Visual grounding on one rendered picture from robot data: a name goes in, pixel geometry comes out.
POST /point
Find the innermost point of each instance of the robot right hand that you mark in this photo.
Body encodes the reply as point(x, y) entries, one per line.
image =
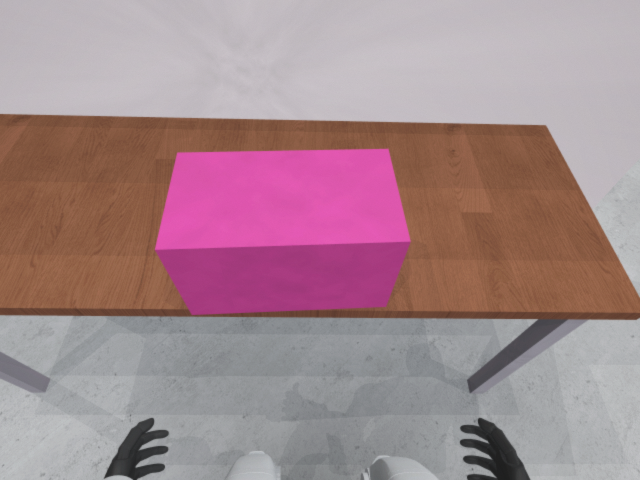
point(505, 465)

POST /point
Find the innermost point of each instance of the robot left thigh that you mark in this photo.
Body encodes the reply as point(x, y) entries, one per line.
point(254, 467)

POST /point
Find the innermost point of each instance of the carton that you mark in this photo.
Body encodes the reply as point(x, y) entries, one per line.
point(267, 231)

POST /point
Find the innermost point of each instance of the table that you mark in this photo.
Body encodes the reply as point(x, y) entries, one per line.
point(499, 226)

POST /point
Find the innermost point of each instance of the right robot shin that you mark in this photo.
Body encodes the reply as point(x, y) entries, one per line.
point(378, 457)

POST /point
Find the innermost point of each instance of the robot left hand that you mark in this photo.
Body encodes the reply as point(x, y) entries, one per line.
point(129, 455)

